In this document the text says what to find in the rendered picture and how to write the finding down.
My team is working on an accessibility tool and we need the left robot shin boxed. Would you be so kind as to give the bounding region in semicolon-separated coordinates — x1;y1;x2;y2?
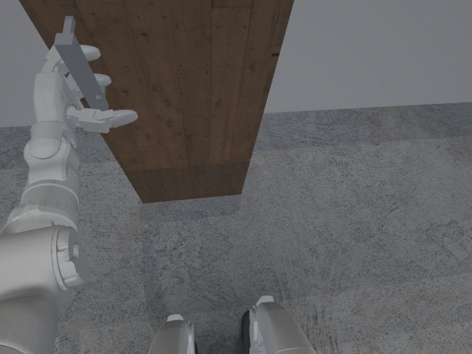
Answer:
167;314;184;322

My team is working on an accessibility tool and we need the cupboard door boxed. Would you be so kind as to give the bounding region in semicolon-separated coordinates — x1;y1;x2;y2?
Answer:
28;0;285;171

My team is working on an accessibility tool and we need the left robot hand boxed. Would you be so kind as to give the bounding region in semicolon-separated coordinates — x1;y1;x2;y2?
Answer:
33;44;138;133

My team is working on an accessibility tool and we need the left robot forearm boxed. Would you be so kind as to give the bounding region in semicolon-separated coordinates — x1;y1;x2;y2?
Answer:
0;121;81;236

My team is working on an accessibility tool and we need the robot left upper arm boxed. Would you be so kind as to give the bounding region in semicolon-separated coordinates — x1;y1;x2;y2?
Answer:
0;225;89;354

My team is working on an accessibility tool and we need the handle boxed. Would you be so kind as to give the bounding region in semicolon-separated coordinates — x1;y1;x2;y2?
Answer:
54;16;109;111

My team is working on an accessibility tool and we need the right robot shin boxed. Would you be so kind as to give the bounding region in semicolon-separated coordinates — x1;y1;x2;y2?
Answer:
249;295;274;354

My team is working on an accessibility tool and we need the robot shin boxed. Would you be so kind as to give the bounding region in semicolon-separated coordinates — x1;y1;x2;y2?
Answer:
167;314;184;322
249;295;274;354

